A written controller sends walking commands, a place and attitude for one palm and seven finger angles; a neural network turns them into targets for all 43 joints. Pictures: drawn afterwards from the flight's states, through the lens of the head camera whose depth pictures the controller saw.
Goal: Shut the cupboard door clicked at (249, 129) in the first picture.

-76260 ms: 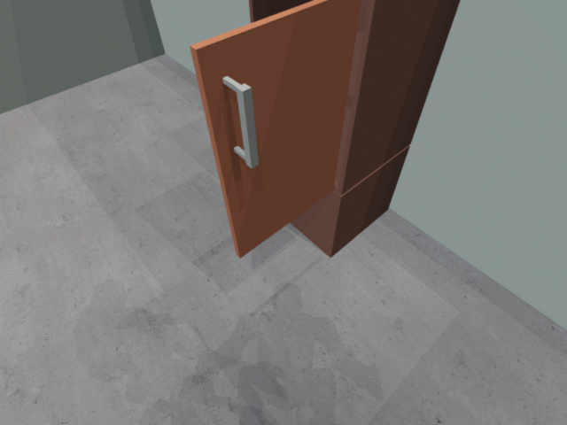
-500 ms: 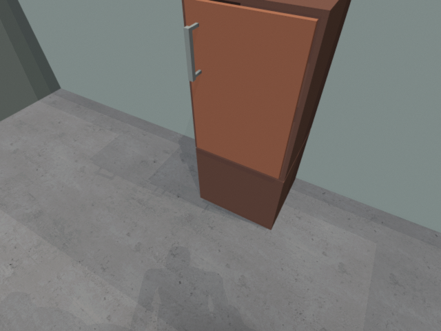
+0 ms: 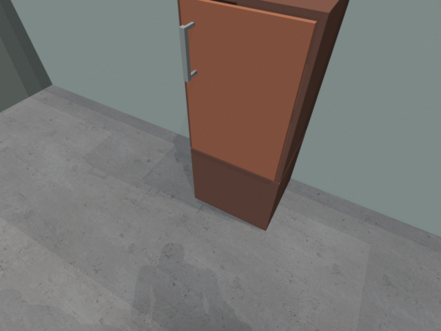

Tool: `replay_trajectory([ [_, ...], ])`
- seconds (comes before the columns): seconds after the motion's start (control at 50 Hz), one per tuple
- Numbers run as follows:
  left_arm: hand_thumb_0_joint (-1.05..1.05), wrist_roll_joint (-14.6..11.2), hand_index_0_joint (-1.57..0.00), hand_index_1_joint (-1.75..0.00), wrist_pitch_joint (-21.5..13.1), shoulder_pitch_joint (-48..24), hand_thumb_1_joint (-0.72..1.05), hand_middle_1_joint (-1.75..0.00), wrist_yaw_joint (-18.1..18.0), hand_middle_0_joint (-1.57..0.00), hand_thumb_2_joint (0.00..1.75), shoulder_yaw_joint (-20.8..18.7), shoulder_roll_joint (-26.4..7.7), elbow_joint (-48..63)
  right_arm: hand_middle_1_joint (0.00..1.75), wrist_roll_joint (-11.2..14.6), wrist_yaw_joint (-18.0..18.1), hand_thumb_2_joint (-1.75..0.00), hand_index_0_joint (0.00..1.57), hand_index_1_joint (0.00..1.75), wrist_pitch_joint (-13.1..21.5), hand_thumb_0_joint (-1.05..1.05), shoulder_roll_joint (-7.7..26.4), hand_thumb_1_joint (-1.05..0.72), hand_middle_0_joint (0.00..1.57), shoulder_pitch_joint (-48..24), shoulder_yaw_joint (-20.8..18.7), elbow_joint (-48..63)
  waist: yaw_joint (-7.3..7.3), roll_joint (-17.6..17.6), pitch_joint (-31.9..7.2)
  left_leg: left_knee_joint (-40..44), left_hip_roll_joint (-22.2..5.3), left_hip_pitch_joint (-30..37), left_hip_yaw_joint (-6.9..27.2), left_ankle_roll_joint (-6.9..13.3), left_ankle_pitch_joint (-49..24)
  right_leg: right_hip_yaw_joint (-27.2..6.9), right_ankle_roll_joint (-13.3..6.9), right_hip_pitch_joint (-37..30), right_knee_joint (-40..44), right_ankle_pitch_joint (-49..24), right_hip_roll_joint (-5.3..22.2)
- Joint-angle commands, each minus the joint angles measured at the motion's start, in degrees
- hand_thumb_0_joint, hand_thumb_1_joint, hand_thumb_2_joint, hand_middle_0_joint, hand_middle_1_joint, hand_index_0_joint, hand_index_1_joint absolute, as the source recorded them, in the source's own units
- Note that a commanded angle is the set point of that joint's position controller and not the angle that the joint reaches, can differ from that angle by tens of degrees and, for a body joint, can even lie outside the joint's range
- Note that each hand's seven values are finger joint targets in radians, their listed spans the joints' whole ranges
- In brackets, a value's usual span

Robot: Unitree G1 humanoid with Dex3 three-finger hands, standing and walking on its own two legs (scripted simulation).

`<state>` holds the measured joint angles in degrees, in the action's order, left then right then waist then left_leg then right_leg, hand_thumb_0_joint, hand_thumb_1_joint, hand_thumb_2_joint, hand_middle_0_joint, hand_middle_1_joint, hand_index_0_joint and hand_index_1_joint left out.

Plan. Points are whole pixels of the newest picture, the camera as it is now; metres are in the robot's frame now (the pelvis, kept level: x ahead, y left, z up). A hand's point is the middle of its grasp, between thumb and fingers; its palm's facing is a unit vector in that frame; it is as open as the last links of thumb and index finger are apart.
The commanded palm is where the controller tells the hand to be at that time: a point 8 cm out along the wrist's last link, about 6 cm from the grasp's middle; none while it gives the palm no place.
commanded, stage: look to check the result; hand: left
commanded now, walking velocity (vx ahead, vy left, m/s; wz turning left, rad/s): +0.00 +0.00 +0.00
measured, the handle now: (189, 53) +0.86 +0.14 +0.10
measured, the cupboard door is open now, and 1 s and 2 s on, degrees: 0 0 0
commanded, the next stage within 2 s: stand and wait in 0.46 s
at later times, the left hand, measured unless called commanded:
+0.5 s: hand out of the picture -0.01 +0.17 -0.18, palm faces +0.04 -0.98 -0.19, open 7.4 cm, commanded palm none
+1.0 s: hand out of the picture +0.01 +0.19 -0.17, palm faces +0.02 -0.98 -0.22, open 7.4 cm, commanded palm none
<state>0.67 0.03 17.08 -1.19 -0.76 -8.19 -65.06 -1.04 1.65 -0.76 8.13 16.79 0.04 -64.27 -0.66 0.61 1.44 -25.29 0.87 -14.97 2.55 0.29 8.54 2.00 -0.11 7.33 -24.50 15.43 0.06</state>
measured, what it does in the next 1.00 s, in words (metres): stands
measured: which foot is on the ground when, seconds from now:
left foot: down 0.00-1.00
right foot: down 0.00-1.00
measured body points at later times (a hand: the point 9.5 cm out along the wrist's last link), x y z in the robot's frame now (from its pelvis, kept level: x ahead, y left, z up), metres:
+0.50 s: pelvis +0.01 +0.00 +0.00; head +0.02 +0.00 +0.45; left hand -0.01 +0.23 -0.16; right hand +0.02 -0.23 -0.16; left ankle +0.06 +0.11 -0.74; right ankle -0.02 -0.12 -0.74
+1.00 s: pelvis +0.02 +0.00 +0.00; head +0.02 +0.00 +0.45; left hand +0.01 +0.24 -0.15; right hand +0.03 -0.24 -0.16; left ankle +0.06 +0.11 -0.74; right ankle -0.02 -0.12 -0.74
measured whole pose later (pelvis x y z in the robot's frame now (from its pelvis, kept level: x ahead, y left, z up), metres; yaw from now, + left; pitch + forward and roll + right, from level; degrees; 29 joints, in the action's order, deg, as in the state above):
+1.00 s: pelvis +0.02 +0.00 +0.00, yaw +0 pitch -2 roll +0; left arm 0.6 -0.2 15.8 -1.0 -0.7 -10.9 -65.6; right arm -0.8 1.6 -0.4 10.8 13.8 0.2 -65.0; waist -0.3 0.7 2.6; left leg -23.0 0.9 -12.0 2.4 0.2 8.9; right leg 1.8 -0.2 4.1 -21.4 15.3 0.1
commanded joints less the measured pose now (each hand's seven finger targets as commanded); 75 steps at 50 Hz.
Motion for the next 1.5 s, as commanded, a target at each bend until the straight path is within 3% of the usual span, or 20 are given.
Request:
replay_trajectory([
  [0.0,0.0,0.0,-0.2,-0.3,-0.5,4.9,0.9,-0.3,-0.7,-0.2,0.9,-1.3,-6.1,0.3,0.3,0.2,0.6,-0.9,0.2,0.3,0.7,0.0,6.0,-0.9,0.2,2.9,-1.1,1.3,0.33,-0.6,2.9,4.5,-4.8,2.2,4.2,1.1,-2.1,-4.4,-2.3,4.8,6.7,0.1,5.1],
  [0.58,0.0,0.0,-0.2,-0.3,-0.7,4.0,0.9,-0.3,-0.6,-0.2,0.9,-1.2,-7.8,0.0,0.3,0.3,0.7,-0.9,0.2,0.3,1.0,0.0,8.3,-0.9,0.2,-0.3,-1.0,1.1,0.48,0.5,3.1,5.4,-5.2,4.4,4.2,1.2,-4.4,-4.3,-2.0,3.1,7.7,-2.4,5.4],
  [0.92,0.0,0.0,-0.2,-0.3,-1.0,2.6,0.9,-0.3,-0.4,-0.2,0.9,-1.5,-10.1,0.6,0.3,0.5,0.7,-0.9,0.2,0.3,1.2,0.0,10.3,-0.9,0.2,-1.3,-1.3,1.2,0.72,-1.5,1.9,5.4,-5.6,5.8,4.2,1.4,-6.7,-4.4,-2.2,1.8,8.3,-4.4,5.5],
  [1.12,0.0,-0.1,-0.2,-0.3,-1.0,1.9,0.9,-0.3,-0.4,-0.2,0.9,-1.4,-10.8,0.7,0.3,0.5,0.6,-0.9,0.2,0.3,1.1,0.0,11.1,-0.9,0.2,-2.1,-1.3,1.3,0.6,-1.0,1.9,5.5,-5.6,6.2,3.9,1.2,-6.4,-4.5,-2.3,1.7,8.8,-4.4,5.7],
  [1.48,0.0,-0.1,-0.2,-0.3,-0.9,1.0,0.9,-0.3,-0.3,-0.2,0.9,-1.3,-10.7,0.6,0.3,0.4,0.6,-0.9,0.2,0.3,1.2,0.0,11.2,-0.9,0.2,-2.8,-1.1,1.2,0.5,-0.4,1.7,6.0,-5.8,6.6,4.2,1.1,-7.0,-4.6,-2.1,0.8,9.0,-5.1,5.6],
])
